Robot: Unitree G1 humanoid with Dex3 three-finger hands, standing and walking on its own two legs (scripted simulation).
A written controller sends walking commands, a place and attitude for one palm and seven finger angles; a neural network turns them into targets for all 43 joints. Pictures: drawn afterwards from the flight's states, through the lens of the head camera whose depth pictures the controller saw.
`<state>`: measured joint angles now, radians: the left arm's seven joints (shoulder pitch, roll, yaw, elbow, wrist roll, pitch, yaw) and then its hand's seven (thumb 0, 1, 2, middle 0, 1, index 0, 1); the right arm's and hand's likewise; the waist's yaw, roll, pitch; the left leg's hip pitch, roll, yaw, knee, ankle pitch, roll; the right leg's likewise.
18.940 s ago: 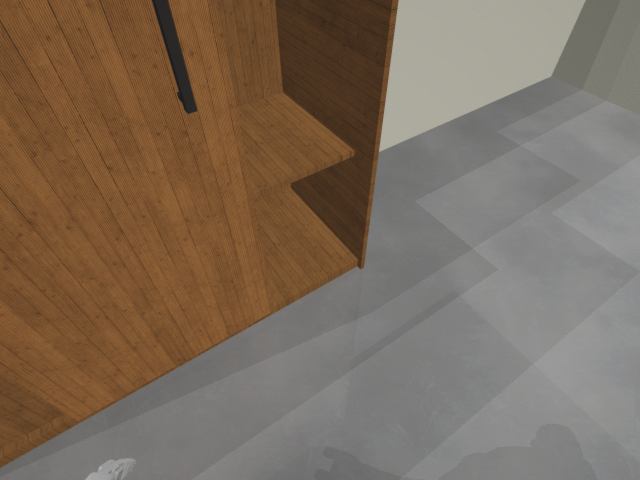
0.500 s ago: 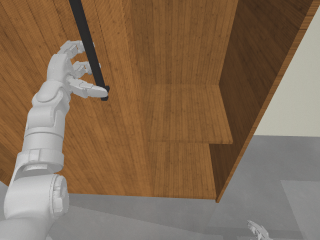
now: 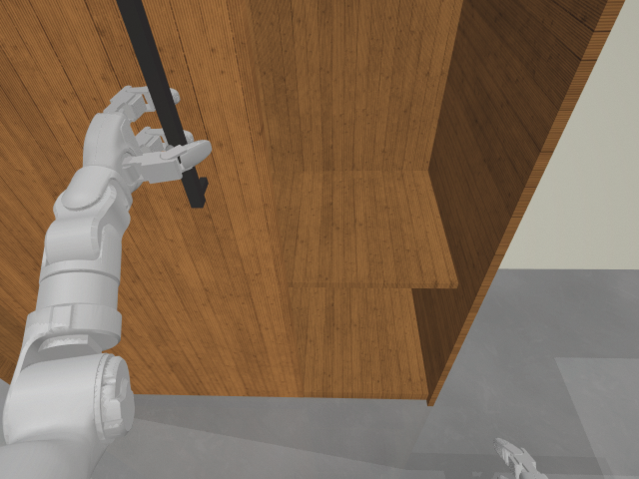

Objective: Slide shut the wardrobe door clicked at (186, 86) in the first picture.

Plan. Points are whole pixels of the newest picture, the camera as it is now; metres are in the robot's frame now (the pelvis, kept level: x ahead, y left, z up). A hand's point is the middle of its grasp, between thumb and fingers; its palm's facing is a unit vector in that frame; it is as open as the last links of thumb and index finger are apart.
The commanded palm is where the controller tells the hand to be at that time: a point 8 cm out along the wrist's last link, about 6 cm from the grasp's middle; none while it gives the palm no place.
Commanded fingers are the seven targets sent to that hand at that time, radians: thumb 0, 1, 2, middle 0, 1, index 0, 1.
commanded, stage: grip the handle and tug to test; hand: left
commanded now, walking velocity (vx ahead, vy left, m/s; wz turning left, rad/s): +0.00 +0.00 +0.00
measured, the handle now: (167, 93) +0.49 +0.19 +0.27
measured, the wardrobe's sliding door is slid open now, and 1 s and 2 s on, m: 0.39 0.39 0.37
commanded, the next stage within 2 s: tug the door sideways, standing still in 0.96 s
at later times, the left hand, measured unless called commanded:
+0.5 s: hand (172, 149) +0.43 +0.18 +0.23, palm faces +0.05 -1.00 -0.03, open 6.9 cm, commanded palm +0.39 +0.22 +0.23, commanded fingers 0.00 0.90 0.90 -0.45 -1.40 -0.45 -1.40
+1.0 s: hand (175, 153) +0.42 +0.17 +0.23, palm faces +0.06 -1.00 -0.04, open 7.1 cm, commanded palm +0.37 +0.22 +0.23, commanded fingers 0.00 0.90 0.90 -0.45 -1.40 -0.45 -1.40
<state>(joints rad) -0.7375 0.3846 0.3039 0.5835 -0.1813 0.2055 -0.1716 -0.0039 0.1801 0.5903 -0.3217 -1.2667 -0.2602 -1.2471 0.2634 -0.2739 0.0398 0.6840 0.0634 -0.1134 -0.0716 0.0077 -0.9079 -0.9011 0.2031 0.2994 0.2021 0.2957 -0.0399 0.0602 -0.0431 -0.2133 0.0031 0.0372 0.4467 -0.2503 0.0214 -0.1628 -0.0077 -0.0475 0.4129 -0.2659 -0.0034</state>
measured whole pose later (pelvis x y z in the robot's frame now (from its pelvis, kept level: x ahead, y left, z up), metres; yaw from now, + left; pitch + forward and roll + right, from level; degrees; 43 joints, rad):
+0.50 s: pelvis +0.01 +0.00 +0.00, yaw +0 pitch +1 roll +0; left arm -0.67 0.36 0.30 0.45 -0.18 0.26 -0.14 0.00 0.64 0.76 -0.28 -1.34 -0.21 -1.31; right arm 0.24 -0.27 0.04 0.66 0.06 -0.08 -0.06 0.01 -0.91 -0.90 0.20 0.30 0.20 0.30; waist -0.03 0.06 -0.05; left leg -0.19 0.00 0.04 0.44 -0.26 0.02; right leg -0.14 -0.01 -0.04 0.40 -0.28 0.00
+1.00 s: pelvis +0.03 +0.00 +0.00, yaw -1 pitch +2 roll +0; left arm -0.52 0.33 0.31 0.20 -0.20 0.35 -0.12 0.00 0.71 0.78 -0.21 -1.27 -0.12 -1.23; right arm 0.21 -0.26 0.04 0.63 0.06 -0.04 -0.05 0.01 -0.91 -0.90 0.20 0.30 0.20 0.30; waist -0.03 0.07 -0.06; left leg -0.16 0.00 0.05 0.41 -0.27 0.02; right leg -0.13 -0.01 -0.03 0.39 -0.29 0.00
